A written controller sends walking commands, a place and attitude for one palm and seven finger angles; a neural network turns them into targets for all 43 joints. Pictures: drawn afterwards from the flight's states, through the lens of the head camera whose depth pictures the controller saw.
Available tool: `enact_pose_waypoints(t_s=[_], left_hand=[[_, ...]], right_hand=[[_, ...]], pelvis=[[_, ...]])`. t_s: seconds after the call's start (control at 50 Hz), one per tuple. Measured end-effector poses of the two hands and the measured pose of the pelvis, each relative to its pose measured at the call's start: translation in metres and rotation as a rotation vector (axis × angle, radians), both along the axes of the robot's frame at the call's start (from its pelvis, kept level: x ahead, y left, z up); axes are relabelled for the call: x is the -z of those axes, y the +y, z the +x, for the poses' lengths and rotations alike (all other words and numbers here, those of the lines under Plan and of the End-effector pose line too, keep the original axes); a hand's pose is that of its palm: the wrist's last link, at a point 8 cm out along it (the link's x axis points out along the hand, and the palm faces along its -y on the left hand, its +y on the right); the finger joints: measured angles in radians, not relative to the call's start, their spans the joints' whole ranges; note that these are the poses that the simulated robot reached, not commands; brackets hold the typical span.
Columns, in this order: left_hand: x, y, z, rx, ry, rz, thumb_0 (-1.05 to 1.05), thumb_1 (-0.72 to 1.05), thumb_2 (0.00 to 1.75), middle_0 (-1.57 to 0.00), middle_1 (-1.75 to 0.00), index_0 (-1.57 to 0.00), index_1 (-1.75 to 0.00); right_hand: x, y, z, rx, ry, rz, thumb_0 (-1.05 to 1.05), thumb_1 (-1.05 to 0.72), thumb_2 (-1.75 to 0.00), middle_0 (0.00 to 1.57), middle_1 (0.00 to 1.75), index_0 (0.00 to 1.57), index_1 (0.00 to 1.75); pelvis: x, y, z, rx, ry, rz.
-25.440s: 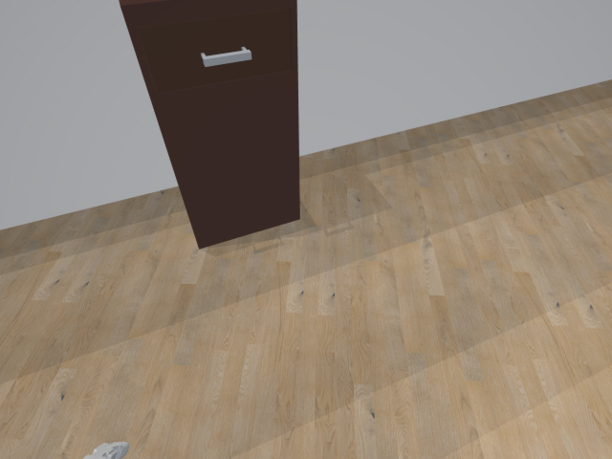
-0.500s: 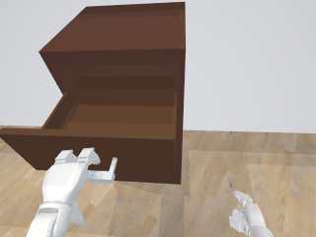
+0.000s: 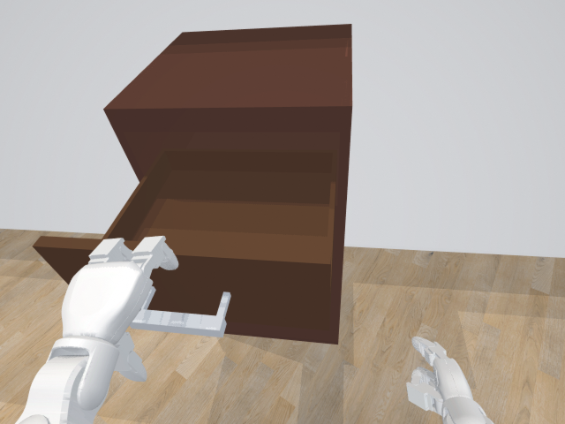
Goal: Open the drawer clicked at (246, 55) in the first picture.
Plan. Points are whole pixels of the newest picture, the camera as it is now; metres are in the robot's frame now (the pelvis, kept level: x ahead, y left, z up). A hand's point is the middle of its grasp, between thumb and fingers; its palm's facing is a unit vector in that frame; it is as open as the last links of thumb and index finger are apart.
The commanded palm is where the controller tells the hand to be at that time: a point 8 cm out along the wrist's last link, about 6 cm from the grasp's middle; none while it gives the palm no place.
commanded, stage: lift the hand off the handle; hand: left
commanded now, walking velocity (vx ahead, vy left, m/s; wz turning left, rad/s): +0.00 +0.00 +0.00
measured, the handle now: (181, 309) +0.25 +0.20 +0.04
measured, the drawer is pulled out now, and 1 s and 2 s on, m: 0.30 0.30 0.30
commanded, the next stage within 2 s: draw the hand back to the body in 0.58 s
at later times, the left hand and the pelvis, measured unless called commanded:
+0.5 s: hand (124, 265) +0.22 +0.22 +0.18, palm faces +0.17 -0.09 -0.98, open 13.8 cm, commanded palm +0.18 +0.22 +0.23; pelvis -0.01 +0.00 +0.01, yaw +0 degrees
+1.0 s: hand (102, 288) +0.20 +0.24 +0.17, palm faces +0.14 -0.08 -0.99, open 13.9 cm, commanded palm +0.16 +0.23 +0.23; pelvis -0.02 -0.01 +0.00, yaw +1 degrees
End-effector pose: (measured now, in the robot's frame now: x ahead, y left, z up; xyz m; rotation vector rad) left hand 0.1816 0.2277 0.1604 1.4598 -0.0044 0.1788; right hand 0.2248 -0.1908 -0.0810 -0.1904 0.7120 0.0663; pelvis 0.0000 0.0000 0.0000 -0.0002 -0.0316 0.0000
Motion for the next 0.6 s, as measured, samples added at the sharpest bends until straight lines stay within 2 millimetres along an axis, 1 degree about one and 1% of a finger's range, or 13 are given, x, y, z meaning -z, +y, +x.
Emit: enact_pose_waypoints(t_s=[0.1, 0.16, 0.3, 0.4, 0.52, 0.6], left_hand=[[-0.006, 0.002, 0.002, 0.005, 0.028, -0.003, 0.00, -0.49, 0.30, -0.34, -1.21, -0.39, -1.24], [-0.013, 0.002, 0.002, 0.012, 0.022, -0.004, 0.00, -0.49, 0.30, -0.35, -1.21, -0.39, -1.23], [-0.048, -0.007, 0.007, 0.053, -0.096, 0.011, 0.00, -0.49, 0.30, -0.34, -1.21, -0.35, -1.21], [-0.062, -0.005, 0.013, 0.026, -0.090, 0.022, 0.00, -0.49, 0.30, -0.33, -1.20, -0.33, -1.21], [-0.070, -0.006, 0.012, 0.029, -0.048, 0.020, 0.00, -0.49, 0.30, -0.32, -1.20, -0.32, -1.20], [-0.068, -0.008, 0.009, 0.039, -0.027, 0.015, 0.00, -0.49, 0.30, -0.32, -1.20, -0.32, -1.20]], right_hand=[[-0.002, 0.004, 0.003, -0.015, 0.003, 0.004, 0.01, -0.90, -0.90, 0.20, 0.29, 0.20, 0.30], [-0.004, 0.006, 0.004, -0.022, -0.003, 0.004, 0.01, -0.90, -0.90, 0.20, 0.29, 0.20, 0.30], [-0.008, 0.009, 0.006, -0.035, -0.016, 0.020, 0.01, -0.90, -0.90, 0.20, 0.29, 0.20, 0.29], [-0.009, 0.009, 0.005, -0.036, -0.012, 0.051, 0.01, -0.90, -0.90, 0.20, 0.29, 0.20, 0.29], [-0.011, 0.005, 0.003, -0.033, -0.026, 0.061, 0.01, -0.90, -0.90, 0.20, 0.29, 0.20, 0.29], [-0.011, -0.001, 0.000, -0.031, -0.030, 0.056, 0.01, -0.90, -0.90, 0.20, 0.29, 0.20, 0.29]], pelvis=[[-0.002, 0.001, -0.002, -0.005, -0.010, 0.000], [-0.003, 0.002, -0.002, -0.008, -0.014, 0.000], [-0.004, 0.002, -0.004, -0.011, -0.023, 0.000], [-0.005, 0.001, -0.006, -0.004, -0.028, 0.004], [-0.005, -0.002, -0.009, -0.002, -0.031, 0.007], [-0.005, -0.004, -0.012, -0.004, -0.032, 0.006]])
